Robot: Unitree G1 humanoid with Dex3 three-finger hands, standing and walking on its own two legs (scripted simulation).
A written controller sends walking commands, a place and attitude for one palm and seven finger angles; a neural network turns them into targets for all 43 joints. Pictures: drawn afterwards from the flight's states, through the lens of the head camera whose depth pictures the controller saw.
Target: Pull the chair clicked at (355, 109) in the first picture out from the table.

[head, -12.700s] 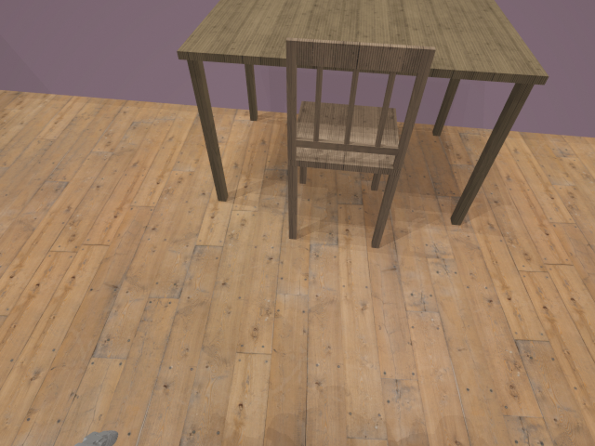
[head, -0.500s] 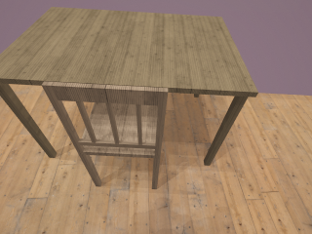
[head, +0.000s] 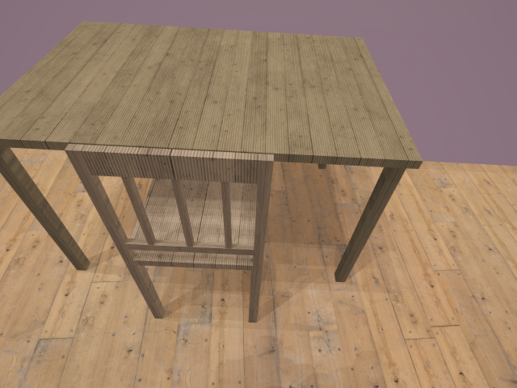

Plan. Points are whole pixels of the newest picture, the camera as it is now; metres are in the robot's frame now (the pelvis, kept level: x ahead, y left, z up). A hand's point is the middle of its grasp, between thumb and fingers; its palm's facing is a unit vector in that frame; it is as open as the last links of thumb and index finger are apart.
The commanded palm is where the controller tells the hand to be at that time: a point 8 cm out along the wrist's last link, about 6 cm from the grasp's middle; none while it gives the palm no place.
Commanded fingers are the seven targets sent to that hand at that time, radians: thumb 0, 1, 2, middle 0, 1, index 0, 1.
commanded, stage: look again from close up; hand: left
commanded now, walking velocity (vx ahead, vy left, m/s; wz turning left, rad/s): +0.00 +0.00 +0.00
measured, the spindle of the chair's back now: (184, 214) +0.50 +0.20 -0.12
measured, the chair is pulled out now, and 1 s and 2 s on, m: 0.00 0.00 0.00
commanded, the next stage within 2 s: none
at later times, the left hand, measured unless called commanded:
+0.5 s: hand out of the picture -0.02 +0.16 -0.18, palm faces +0.02 -0.99 -0.16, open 7.4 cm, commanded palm none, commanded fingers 0.00 0.90 0.90 -0.20 -0.30 -0.20 -0.30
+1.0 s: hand out of the picture -0.02 +0.16 -0.18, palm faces +0.03 -0.99 -0.15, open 7.4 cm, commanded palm none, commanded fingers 0.00 0.90 0.90 -0.20 -0.30 -0.20 -0.30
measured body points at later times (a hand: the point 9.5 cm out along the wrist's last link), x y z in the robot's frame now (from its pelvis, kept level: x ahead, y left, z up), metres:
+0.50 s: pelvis +0.01 +0.00 +0.00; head +0.01 +0.01 +0.45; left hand -0.02 +0.21 -0.16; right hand +0.01 -0.22 -0.16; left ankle +0.03 +0.09 -0.74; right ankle -0.02 -0.14 -0.74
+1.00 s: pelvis +0.01 +0.00 +0.00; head +0.01 +0.01 +0.45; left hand -0.02 +0.21 -0.16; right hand +0.00 -0.22 -0.16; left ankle +0.03 +0.09 -0.74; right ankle -0.02 -0.14 -0.74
